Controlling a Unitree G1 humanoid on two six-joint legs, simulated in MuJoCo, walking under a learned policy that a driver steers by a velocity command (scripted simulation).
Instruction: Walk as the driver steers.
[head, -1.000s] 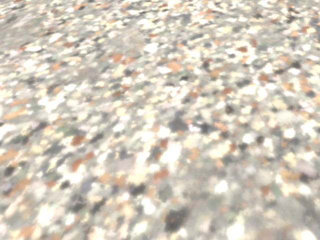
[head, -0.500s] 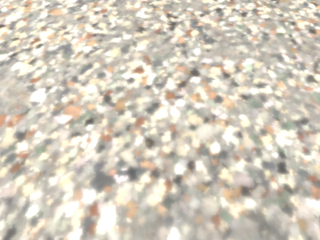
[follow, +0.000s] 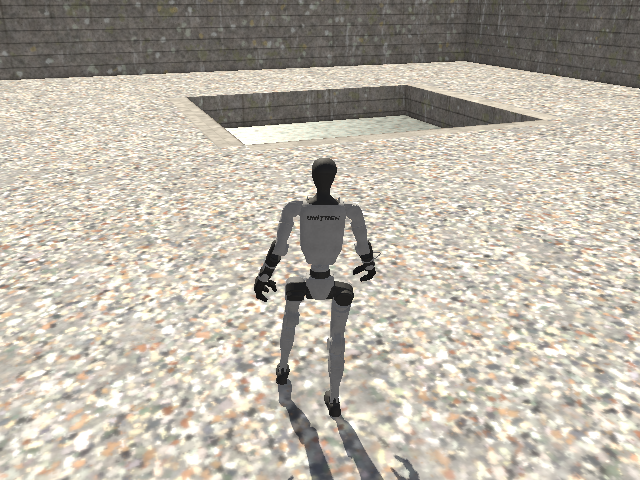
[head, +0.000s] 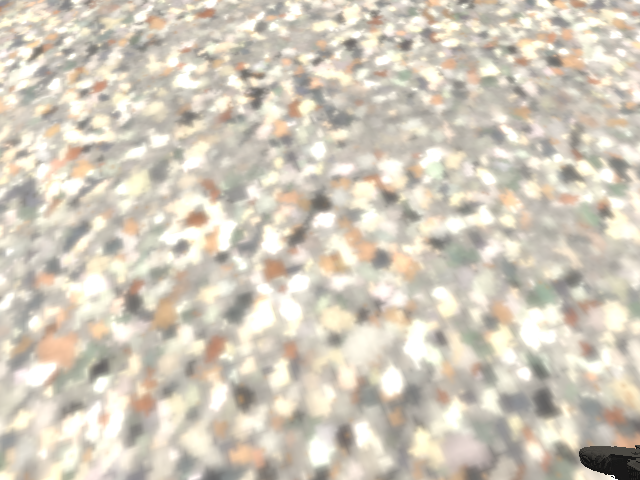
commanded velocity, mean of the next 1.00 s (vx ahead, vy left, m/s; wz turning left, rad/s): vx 0.22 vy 0.00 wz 0.01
